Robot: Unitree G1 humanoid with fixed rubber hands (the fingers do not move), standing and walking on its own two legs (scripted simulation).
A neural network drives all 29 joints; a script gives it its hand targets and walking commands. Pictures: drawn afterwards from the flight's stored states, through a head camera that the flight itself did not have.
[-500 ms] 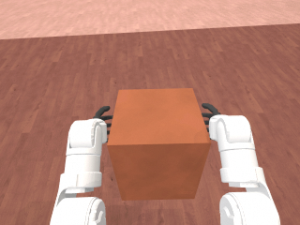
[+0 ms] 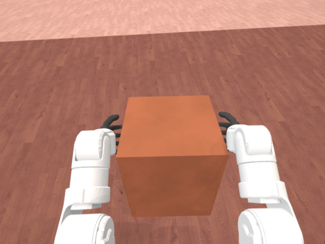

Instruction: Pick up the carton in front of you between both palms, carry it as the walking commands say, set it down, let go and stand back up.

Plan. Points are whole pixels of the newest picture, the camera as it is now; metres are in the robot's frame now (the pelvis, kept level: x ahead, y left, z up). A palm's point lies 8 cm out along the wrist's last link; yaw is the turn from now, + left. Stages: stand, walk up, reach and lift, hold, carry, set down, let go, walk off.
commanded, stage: carry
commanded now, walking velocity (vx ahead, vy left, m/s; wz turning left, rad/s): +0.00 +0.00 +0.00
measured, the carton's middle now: (169, 156) +0.35 +0.00 +0.06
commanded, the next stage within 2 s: none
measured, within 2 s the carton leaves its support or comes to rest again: neither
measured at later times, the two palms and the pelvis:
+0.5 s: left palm (106, 142) +0.34 +0.15 +0.13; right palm (233, 139) +0.34 -0.15 +0.13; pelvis -0.01 +0.00 +0.00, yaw +0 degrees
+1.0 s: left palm (109, 112) +0.39 +0.14 +0.18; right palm (235, 109) +0.39 -0.16 +0.18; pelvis +0.04 -0.01 -0.01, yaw +0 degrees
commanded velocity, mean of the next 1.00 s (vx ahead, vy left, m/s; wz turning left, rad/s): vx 0.16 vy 0.00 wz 0.00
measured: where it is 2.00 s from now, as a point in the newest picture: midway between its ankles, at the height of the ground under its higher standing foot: (166, 194)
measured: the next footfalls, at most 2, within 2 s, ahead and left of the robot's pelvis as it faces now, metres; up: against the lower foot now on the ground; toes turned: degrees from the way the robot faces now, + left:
left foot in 1.18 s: +0.16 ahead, +0.09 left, +0.01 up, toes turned +6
right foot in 1.52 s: +0.49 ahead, -0.07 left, +0.05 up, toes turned -7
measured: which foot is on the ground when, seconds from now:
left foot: down 0.00-1.00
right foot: down 0.00-1.00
